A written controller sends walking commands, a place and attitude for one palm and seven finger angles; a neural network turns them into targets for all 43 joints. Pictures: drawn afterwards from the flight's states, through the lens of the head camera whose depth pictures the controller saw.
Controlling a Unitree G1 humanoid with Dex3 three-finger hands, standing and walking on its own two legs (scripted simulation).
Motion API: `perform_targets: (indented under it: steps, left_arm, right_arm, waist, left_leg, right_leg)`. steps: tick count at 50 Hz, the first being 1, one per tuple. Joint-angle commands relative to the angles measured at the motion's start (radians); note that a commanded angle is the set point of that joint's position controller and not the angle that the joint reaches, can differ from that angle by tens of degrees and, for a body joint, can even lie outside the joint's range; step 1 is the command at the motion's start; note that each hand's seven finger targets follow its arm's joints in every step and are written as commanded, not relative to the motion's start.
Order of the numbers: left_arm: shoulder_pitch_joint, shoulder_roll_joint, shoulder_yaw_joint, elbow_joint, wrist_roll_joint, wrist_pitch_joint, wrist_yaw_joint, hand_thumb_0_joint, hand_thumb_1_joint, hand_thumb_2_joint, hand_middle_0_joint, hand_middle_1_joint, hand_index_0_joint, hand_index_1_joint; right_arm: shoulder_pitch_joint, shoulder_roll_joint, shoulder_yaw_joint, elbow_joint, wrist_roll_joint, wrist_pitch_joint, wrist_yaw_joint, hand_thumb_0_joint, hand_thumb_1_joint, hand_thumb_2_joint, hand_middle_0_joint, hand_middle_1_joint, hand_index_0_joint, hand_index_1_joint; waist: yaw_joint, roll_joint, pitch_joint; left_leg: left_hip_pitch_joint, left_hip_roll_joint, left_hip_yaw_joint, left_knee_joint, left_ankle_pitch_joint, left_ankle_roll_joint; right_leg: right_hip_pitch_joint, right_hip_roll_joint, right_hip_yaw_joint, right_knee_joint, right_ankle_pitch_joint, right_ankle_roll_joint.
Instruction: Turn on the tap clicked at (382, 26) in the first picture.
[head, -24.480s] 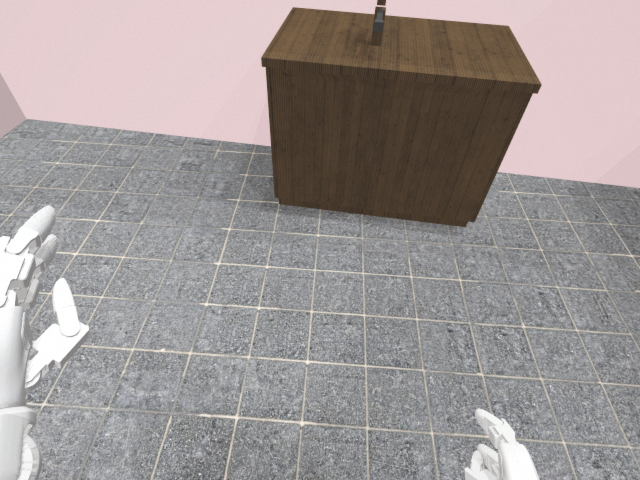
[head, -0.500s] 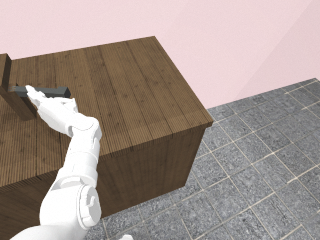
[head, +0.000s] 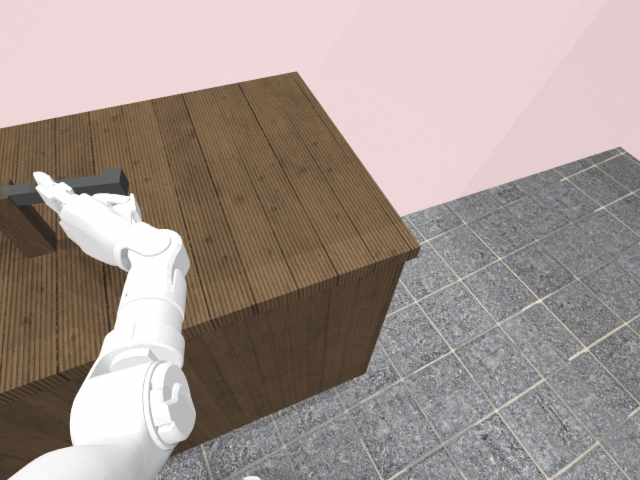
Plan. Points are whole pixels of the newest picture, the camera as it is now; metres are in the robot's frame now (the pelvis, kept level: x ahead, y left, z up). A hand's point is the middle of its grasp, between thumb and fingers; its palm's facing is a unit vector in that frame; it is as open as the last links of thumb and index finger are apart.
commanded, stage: lift the hand up off the lever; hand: left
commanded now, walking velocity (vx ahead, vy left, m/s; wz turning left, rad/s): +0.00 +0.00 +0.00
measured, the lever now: (115, 183) +0.49 +0.26 +0.09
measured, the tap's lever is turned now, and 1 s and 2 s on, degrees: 79 79 79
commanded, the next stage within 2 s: none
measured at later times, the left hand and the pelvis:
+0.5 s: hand (118, 201) +0.44 +0.23 +0.12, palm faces +0.84 -0.54 -0.08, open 7.8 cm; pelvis +0.00 +0.00 +0.01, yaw +1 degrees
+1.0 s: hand (112, 195) +0.43 +0.23 +0.13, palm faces +0.84 -0.53 -0.08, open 7.8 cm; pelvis -0.01 +0.00 +0.01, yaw +1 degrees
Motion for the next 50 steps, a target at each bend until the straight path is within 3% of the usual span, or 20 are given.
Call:
perform_targets:
  steps: [1, 3, 6, 10, 11, 13, 15, 16, 25, 26, 28, 30, 31, 33, 36, 43, 44, 46, 48, 50]
  left_arm:
    - [-0.405, 0.189, -0.060, -0.284, 0.036, -0.043, -0.007, 0.000, 0.900, 0.900, -0.150, -0.150, -0.150, -0.150]
    - [-0.417, 0.146, -0.101, -0.288, 0.028, -0.037, -0.012, 0.000, 0.900, 0.900, -0.150, -0.150, -0.150, -0.150]
    - [-0.400, 0.158, -0.091, -0.286, 0.016, -0.021, -0.019, 0.000, 0.900, 0.900, -0.150, -0.150, -0.150, -0.150]
    - [-0.393, 0.093, -0.144, -0.319, 0.009, -0.007, -0.019, 0.000, 0.900, 0.900, -0.150, -0.150, -0.150, -0.150]
    - [-0.378, 0.130, -0.106, -0.310, 0.012, -0.001, -0.015, 0.000, 0.900, 0.900, -0.150, -0.150, -0.150, -0.150]
    - [-0.384, 0.094, -0.135, -0.326, 0.005, 0.011, -0.014, 0.000, 0.900, 0.900, -0.150, -0.150, -0.150, -0.150]
    - [-0.364, 0.123, -0.109, -0.322, 0.005, 0.024, -0.008, 0.000, 0.900, 0.900, -0.150, -0.150, -0.150, -0.150]
    - [-0.377, 0.146, -0.092, -0.332, 0.012, 0.027, -0.006, 0.000, 0.900, 0.900, -0.150, -0.150, -0.150, -0.150]
    - [-0.413, 0.102, -0.141, -0.348, 0.013, 0.053, -0.010, 0.000, 0.900, 0.900, -0.150, -0.150, -0.150, -0.150]
    - [-0.403, 0.134, -0.110, -0.347, 0.015, 0.055, -0.010, 0.000, 0.900, 0.900, -0.150, -0.150, -0.150, -0.150]
    - [-0.424, 0.089, -0.156, -0.355, 0.010, 0.061, -0.017, 0.000, 0.900, 0.900, -0.150, -0.150, -0.150, -0.150]
    - [-0.420, 0.087, -0.159, -0.317, 0.008, 0.075, -0.016, 0.000, 0.900, 0.900, -0.150, -0.150, -0.150, -0.150]
    - [-0.427, 0.130, -0.120, -0.306, 0.011, 0.077, -0.014, 0.000, 0.900, 0.900, -0.150, -0.150, -0.150, -0.150]
    - [-0.450, 0.089, -0.157, -0.344, 0.005, 0.069, -0.015, 0.000, 0.900, 0.900, -0.150, -0.150, -0.150, -0.150]
    - [-0.437, 0.128, -0.122, -0.335, 0.013, 0.071, -0.010, 0.000, 0.900, 0.900, -0.150, -0.150, -0.150, -0.150]
    - [-0.394, 0.112, -0.132, -0.372, -0.006, 0.100, -0.012, 0.000, 0.900, 0.900, -0.150, -0.150, -0.150, -0.150]
    - [-0.391, 0.134, -0.114, -0.376, -0.009, 0.104, -0.012, 0.000, 0.900, 0.900, -0.150, -0.150, -0.150, -0.150]
    - [-0.372, 0.165, -0.089, -0.397, -0.003, 0.108, -0.013, 0.000, 0.900, 0.900, -0.150, -0.150, -0.150, -0.150]
    - [-0.403, 0.116, -0.140, -0.419, -0.001, 0.109, -0.015, 0.000, 0.900, 0.900, -0.150, -0.150, -0.150, -0.150]
    - [-0.398, 0.127, -0.137, -0.428, -0.002, 0.114, -0.017, 0.000, 0.900, 0.900, -0.150, -0.150, -0.150, -0.150]
  right_arm:
    - [0.013, -0.144, -0.045, -0.091, 0.009, -0.037, -0.005, 0.000, -0.900, -0.900, 0.200, 0.300, 0.200, 0.300]
    - [0.008, -0.142, -0.043, -0.084, 0.010, -0.045, -0.004, 0.000, -0.900, -0.900, 0.200, 0.300, 0.200, 0.300]
    - [-0.004, -0.148, -0.044, -0.081, 0.014, -0.046, -0.010, 0.000, -0.900, -0.900, 0.200, 0.300, 0.200, 0.300]
    - [-0.019, -0.140, -0.040, -0.084, 0.015, -0.050, -0.007, 0.000, -0.900, -0.900, 0.200, 0.300, 0.200, 0.300]
    - [-0.019, -0.145, -0.042, -0.080, 0.014, -0.048, -0.010, 0.000, -0.900, -0.900, 0.200, 0.300, 0.200, 0.300]
    - [-0.032, -0.140, -0.039, -0.088, 0.017, -0.046, -0.008, 0.000, -0.900, -0.900, 0.200, 0.300, 0.200, 0.300]
    - [-0.041, -0.141, -0.039, -0.093, 0.019, -0.043, -0.012, 0.000, -0.900, -0.900, 0.200, 0.300, 0.200, 0.300]
    - [-0.047, -0.143, -0.037, -0.089, 0.018, -0.041, -0.016, 0.000, -0.900, -0.900, 0.200, 0.300, 0.200, 0.300]
    - [-0.079, -0.133, -0.030, -0.096, 0.022, -0.047, -0.024, 0.000, -0.900, -0.900, 0.200, 0.300, 0.200, 0.300]
    - [-0.079, -0.134, -0.033, -0.092, 0.023, -0.045, -0.028, 0.000, -0.900, -0.900, 0.200, 0.300, 0.200, 0.300]
    - [-0.087, -0.128, -0.027, -0.095, 0.026, -0.047, -0.027, 0.000, -0.900, -0.900, 0.200, 0.300, 0.200, 0.300]
    - [-0.090, -0.130, -0.024, -0.092, 0.025, -0.050, -0.029, 0.000, -0.900, -0.900, 0.200, 0.300, 0.200, 0.300]
    - [-0.086, -0.136, -0.027, -0.083, 0.026, -0.049, -0.034, 0.000, -0.900, -0.900, 0.200, 0.300, 0.200, 0.300]
    - [-0.093, -0.128, -0.026, -0.091, 0.027, -0.055, -0.031, 0.000, -0.900, -0.900, 0.200, 0.300, 0.200, 0.300]
    - [-0.083, -0.133, -0.029, -0.083, 0.022, -0.057, -0.033, 0.000, -0.900, -0.900, 0.200, 0.300, 0.200, 0.300]
    - [-0.094, -0.132, -0.028, -0.099, 0.028, -0.059, -0.031, 0.000, -0.900, -0.900, 0.200, 0.300, 0.200, 0.300]
    - [-0.093, -0.134, -0.027, -0.101, 0.028, -0.058, -0.034, 0.000, -0.900, -0.900, 0.200, 0.300, 0.200, 0.300]
    - [-0.101, -0.135, -0.030, -0.100, 0.030, -0.056, -0.039, 0.000, -0.900, -0.900, 0.200, 0.300, 0.200, 0.300]
    - [-0.104, -0.128, -0.027, -0.100, 0.031, -0.064, -0.035, 0.000, -0.900, -0.900, 0.200, 0.300, 0.200, 0.300]
    - [-0.108, -0.131, -0.026, -0.101, 0.031, -0.068, -0.037, 0.000, -0.900, -0.900, 0.200, 0.300, 0.200, 0.300]
  waist:
    - [0.016, 0.014, -0.344]
    - [0.001, -0.002, -0.323]
    - [0.010, 0.009, -0.305]
    - [0.012, 0.017, -0.324]
    - [0.022, 0.018, -0.324]
    - [0.020, 0.001, -0.318]
    - [0.028, -0.028, -0.314]
    - [0.036, 0.007, -0.311]
    - [0.023, -0.032, -0.294]
    - [0.035, -0.003, -0.295]
    - [0.025, 0.011, -0.291]
    - [0.018, -0.027, -0.263]
    - [0.025, -0.019, -0.257]
    - [0.024, 0.004, -0.288]
    - [0.035, -0.006, -0.300]
    - [0.042, -0.031, -0.292]
    - [0.046, -0.054, -0.294]
    - [0.059, -0.014, -0.295]
    - [0.044, -0.014, -0.277]
    - [0.047, -0.027, -0.275]
  left_leg:
    - [0.326, -0.023, 0.040, -0.040, 0.401, 0.059]
    - [0.344, -0.021, 0.040, -0.044, 0.395, 0.060]
    - [0.346, -0.024, 0.033, -0.063, 0.379, 0.056]
    - [0.388, -0.023, 0.032, -0.064, 0.418, 0.051]
    - [0.390, -0.022, 0.027, -0.068, 0.423, 0.049]
    - [0.389, -0.023, 0.031, -0.074, 0.420, 0.049]
    - [0.366, -0.025, 0.035, -0.077, 0.405, 0.051]
    - [0.374, -0.026, 0.033, -0.082, 0.410, 0.048]
    - [0.372, -0.027, 0.035, -0.095, 0.369, 0.051]
    - [0.378, -0.028, 0.033, -0.099, 0.374, 0.048]
    - [0.391, -0.027, 0.033, -0.102, 0.368, 0.047]
    - [0.367, -0.030, 0.036, -0.106, 0.339, 0.052]
    - [0.366, -0.028, 0.028, -0.115, 0.330, 0.049]
    - [0.392, -0.029, 0.030, -0.112, 0.341, 0.050]
    - [0.390, -0.028, 0.024, -0.112, 0.352, 0.047]
    - [0.383, -0.031, 0.042, -0.121, 0.363, 0.051]
    - [0.369, -0.032, 0.044, -0.124, 0.355, 0.053]
    - [0.379, -0.032, 0.042, -0.131, 0.364, 0.051]
    - [0.395, -0.028, 0.045, -0.130, 0.365, 0.052]
    - [0.386, -0.030, 0.046, -0.134, 0.352, 0.052]
  right_leg:
    - [0.115, -0.020, 0.001, -0.117, 0.531, 0.033]
    - [0.099, -0.017, -0.004, -0.128, 0.515, 0.034]
    - [0.106, -0.019, -0.005, -0.137, 0.485, 0.028]
    - [0.104, -0.016, -0.010, -0.138, 0.496, 0.025]
    - [0.107, -0.016, -0.012, -0.136, 0.492, 0.023]
    - [0.114, -0.017, -0.014, -0.141, 0.491, 0.024]
    - [0.138, -0.020, -0.011, -0.147, 0.502, 0.026]
    - [0.136, -0.022, -0.008, -0.146, 0.501, 0.023]
    - [0.140, -0.024, -0.008, -0.165, 0.475, 0.026]
    - [0.142, -0.024, -0.007, -0.164, 0.470, 0.022]
    - [0.131, -0.024, -0.008, -0.168, 0.454, 0.022]
    - [0.130, -0.025, -0.006, -0.181, 0.446, 0.026]
    - [0.128, -0.025, -0.009, -0.181, 0.426, 0.023]
    - [0.126, -0.023, -0.006, -0.180, 0.426, 0.023]
    - [0.138, -0.022, -0.009, -0.174, 0.436, 0.021]
    - [0.184, -0.025, -0.006, -0.190, 0.480, 0.027]
    - [0.203, -0.028, -0.004, -0.193, 0.491, 0.030]
    - [0.210, -0.028, -0.001, -0.194, 0.491, 0.026]
    - [0.189, -0.027, -0.005, -0.198, 0.483, 0.026]
    - [0.201, -0.028, -0.002, -0.203, 0.484, 0.028]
